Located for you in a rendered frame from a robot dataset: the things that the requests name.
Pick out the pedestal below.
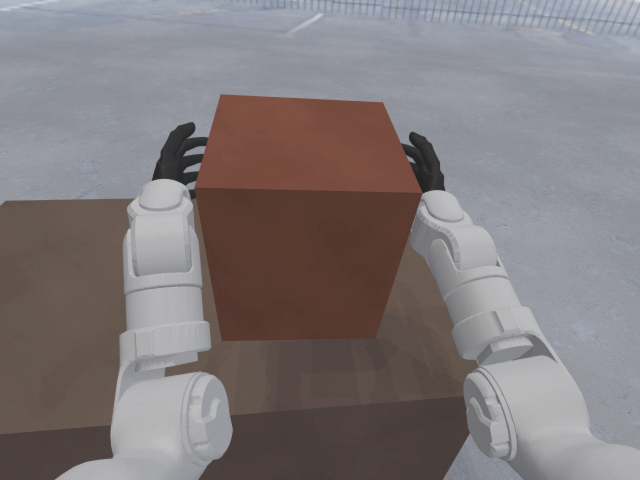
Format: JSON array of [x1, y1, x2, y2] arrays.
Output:
[[0, 198, 479, 480]]

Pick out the right robot hand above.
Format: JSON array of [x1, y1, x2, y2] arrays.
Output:
[[401, 132, 445, 193]]

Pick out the left robot forearm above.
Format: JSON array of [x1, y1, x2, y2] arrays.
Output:
[[111, 179, 211, 452]]

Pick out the right robot upper arm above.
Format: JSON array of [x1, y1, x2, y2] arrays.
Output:
[[463, 355, 640, 480]]

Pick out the right robot forearm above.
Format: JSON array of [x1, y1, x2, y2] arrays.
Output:
[[410, 190, 590, 430]]

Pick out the left robot upper arm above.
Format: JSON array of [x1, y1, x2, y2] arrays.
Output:
[[55, 372, 233, 480]]

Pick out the carton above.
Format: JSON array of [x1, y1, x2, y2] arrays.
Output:
[[194, 94, 423, 341]]

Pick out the left robot hand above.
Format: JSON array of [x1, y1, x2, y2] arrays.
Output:
[[152, 122, 208, 200]]

